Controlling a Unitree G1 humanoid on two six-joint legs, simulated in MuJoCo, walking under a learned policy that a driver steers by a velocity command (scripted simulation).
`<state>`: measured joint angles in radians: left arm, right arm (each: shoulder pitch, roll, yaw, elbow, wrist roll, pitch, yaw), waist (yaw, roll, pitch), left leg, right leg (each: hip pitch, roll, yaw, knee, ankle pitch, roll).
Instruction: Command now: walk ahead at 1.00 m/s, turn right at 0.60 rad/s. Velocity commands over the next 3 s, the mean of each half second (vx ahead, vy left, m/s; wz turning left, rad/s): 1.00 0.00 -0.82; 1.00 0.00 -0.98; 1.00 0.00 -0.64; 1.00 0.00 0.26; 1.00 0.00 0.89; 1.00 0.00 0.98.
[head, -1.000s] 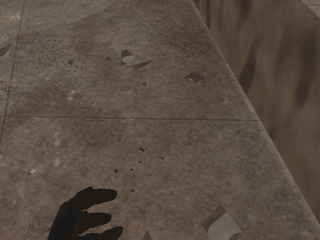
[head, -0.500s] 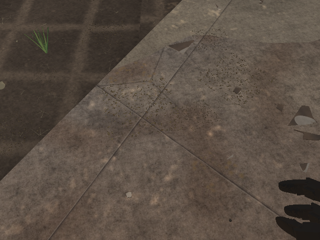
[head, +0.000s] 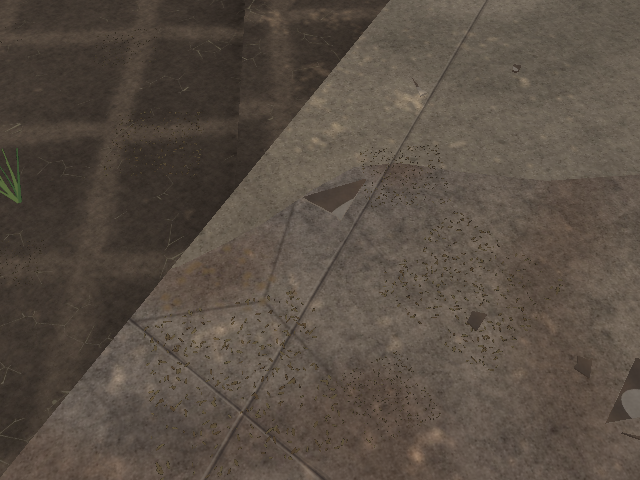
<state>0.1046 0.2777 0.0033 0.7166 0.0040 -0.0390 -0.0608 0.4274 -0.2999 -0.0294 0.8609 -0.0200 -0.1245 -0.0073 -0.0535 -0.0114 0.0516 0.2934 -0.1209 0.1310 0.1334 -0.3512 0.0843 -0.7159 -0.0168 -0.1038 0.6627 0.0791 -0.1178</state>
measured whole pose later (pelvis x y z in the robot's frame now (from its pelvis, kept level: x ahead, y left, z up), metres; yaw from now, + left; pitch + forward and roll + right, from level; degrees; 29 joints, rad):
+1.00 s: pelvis +0.87 -0.31 -0.01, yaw -55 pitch +0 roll -1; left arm 0.18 0.33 0.05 0.69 0.02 0.01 -0.02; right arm 0.33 -0.25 -0.01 0.75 -0.03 -0.07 0.00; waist -0.03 -0.02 0.06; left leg -0.24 0.06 0.00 1.45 -0.35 -0.04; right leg -0.46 0.19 -0.08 0.73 -0.28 -0.21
